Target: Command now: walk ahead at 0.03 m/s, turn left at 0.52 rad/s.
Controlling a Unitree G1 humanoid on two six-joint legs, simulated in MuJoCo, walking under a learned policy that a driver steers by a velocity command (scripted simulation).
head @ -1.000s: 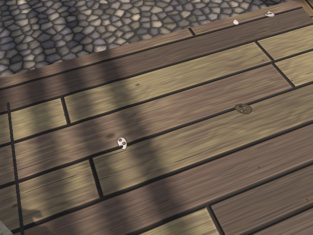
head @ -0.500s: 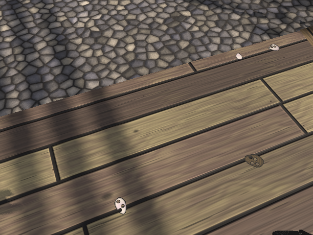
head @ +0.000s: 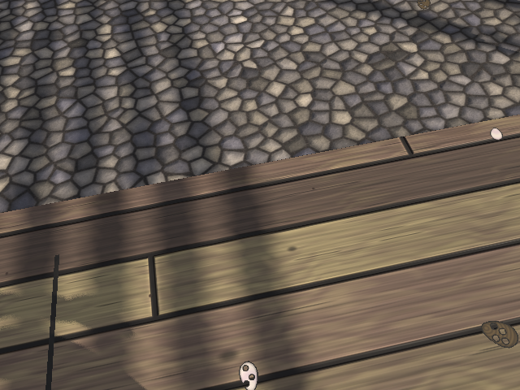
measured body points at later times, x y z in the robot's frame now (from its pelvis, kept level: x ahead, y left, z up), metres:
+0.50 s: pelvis +0.00 +0.05 +0.00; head +0.04 +0.09 +0.45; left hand +0.07 +0.37 -0.11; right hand +0.23 -0.19 -0.08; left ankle -0.01 +0.14 -0.74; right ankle +0.05 -0.11 -0.67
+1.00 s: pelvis +0.02 +0.03 +0.00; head +0.04 +0.03 +0.45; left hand +0.04 +0.32 -0.11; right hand +0.26 -0.17 -0.11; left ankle -0.06 +0.15 -0.73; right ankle +0.08 -0.09 -0.74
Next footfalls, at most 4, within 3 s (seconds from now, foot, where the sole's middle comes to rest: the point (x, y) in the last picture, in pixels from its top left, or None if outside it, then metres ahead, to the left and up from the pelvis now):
0.26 left None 0.03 0.14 -0.78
0.74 right None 0.11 -0.07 -0.78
1.02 left None -0.02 0.16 -0.78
2.42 left None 0.35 0.32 -0.78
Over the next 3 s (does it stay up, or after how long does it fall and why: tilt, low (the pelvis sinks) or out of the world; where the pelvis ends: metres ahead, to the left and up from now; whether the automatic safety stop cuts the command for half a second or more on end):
stays up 0.55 0.26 -0.02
